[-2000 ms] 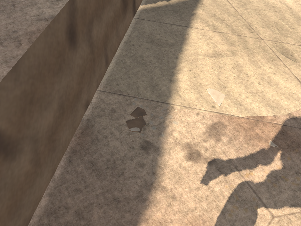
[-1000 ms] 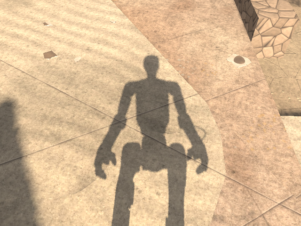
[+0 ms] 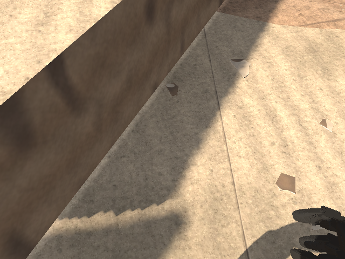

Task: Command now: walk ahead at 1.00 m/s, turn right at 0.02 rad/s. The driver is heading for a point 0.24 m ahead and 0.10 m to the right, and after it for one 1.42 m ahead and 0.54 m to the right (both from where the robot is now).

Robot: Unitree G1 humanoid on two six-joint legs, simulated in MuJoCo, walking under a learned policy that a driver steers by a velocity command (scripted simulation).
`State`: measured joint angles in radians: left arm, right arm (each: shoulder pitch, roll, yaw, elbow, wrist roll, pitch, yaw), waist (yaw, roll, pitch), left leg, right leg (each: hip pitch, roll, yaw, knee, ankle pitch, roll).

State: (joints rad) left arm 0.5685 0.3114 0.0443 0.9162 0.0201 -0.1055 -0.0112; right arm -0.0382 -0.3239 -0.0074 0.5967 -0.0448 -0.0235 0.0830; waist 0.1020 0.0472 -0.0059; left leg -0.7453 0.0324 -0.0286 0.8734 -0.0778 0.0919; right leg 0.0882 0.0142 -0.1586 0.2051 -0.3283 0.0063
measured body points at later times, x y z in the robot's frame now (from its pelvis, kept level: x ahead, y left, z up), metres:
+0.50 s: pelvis +0.47 -0.04 -0.02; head +0.50 -0.06 +0.42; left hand +0.76 +0.12 -0.10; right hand +0.34 -0.29 -0.15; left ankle +0.27 +0.10 -0.73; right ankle +0.65 -0.17 -0.70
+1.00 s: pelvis +0.92 -0.22 -0.02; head +0.94 -0.25 +0.42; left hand +1.14 +0.01 -0.13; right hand +0.93 -0.57 -0.08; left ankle +1.11 -0.22 -0.74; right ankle +0.68 -0.14 -0.69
